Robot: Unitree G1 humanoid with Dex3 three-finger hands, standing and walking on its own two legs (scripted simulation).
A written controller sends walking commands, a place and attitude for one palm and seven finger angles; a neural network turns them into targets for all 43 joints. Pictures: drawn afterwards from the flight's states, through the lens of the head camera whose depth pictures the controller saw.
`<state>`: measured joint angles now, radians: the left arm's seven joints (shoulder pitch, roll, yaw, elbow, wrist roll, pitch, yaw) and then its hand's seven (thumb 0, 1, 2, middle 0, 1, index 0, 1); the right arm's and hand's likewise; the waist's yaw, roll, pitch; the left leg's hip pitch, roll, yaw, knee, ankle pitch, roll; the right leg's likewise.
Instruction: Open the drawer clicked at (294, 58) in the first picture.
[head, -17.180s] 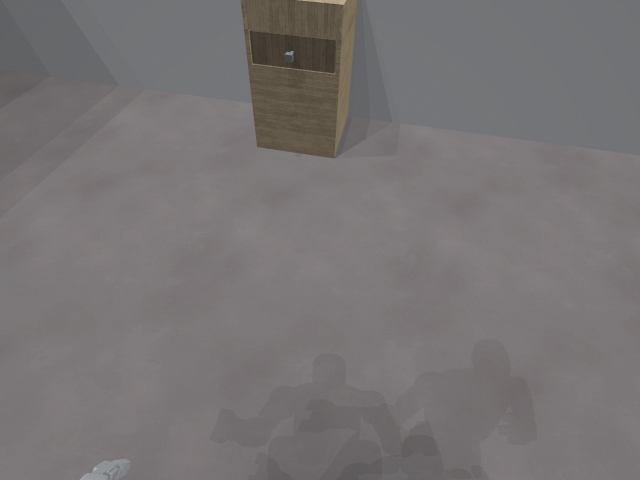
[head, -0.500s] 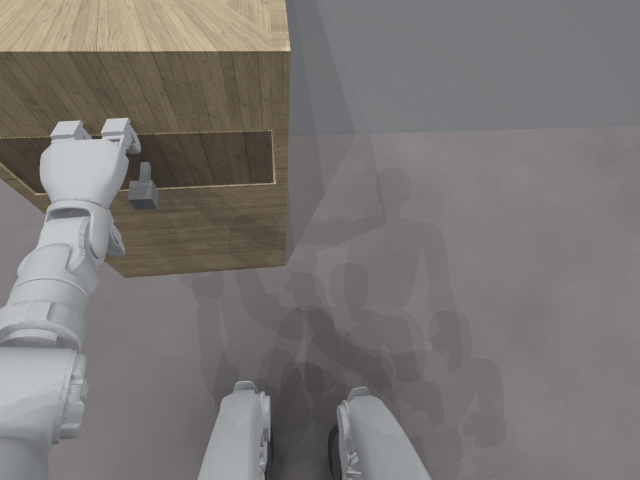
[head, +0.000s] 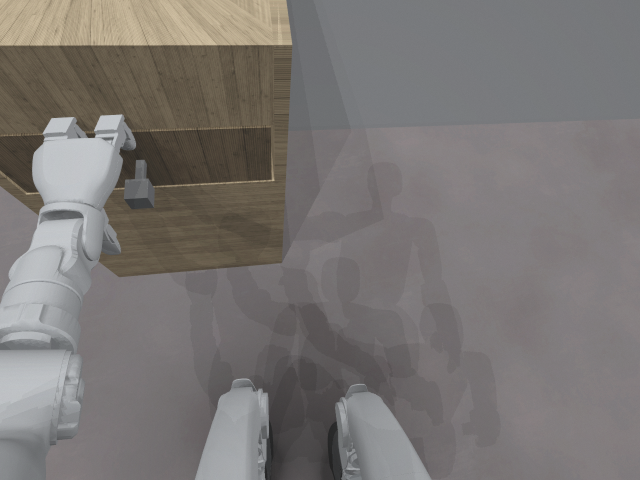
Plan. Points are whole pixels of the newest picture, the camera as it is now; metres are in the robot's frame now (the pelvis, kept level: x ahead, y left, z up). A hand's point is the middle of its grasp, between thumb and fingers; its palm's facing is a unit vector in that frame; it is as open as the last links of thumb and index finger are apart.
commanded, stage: move the hooked fingers above the handle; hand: left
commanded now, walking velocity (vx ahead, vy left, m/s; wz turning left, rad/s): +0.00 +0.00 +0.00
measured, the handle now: (140, 183) +0.52 +0.25 -0.10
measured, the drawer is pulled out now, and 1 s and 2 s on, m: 0.00 0.00 0.00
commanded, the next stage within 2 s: none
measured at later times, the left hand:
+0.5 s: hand (108, 193) +0.47 +0.26 -0.04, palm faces -0.07 -0.04 -1.00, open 13.8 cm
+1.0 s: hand (113, 188) +0.47 +0.26 -0.04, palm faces -0.10 -0.05 -0.99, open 13.8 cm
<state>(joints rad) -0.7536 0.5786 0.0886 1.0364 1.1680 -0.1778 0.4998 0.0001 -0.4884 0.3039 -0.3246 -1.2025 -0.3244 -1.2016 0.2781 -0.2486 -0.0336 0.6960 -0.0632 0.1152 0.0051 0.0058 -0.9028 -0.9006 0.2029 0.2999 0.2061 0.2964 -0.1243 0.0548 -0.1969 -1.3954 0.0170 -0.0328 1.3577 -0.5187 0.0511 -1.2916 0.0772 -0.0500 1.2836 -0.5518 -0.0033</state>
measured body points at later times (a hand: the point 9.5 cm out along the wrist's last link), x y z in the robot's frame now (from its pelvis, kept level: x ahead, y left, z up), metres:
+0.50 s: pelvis +0.00 -0.01 +0.01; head +0.15 +0.02 +0.43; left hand +0.46 +0.26 +0.02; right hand +0.05 -0.28 -0.11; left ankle +0.04 +0.09 -0.60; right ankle +0.02 -0.13 -0.60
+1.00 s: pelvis +0.01 -0.01 +0.01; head +0.16 +0.02 +0.43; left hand +0.47 +0.26 +0.02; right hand +0.06 -0.28 -0.11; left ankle +0.04 +0.09 -0.60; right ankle +0.02 -0.13 -0.60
